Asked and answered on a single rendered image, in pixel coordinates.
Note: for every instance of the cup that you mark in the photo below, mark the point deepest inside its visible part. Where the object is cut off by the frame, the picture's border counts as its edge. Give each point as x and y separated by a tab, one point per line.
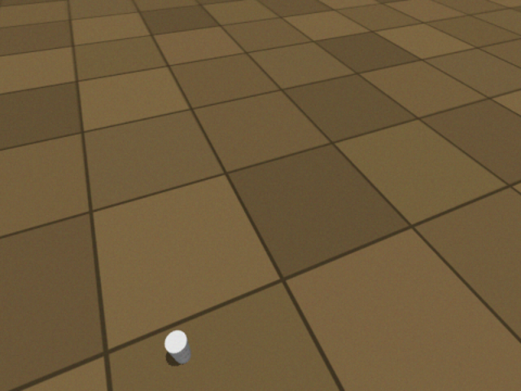
177	345

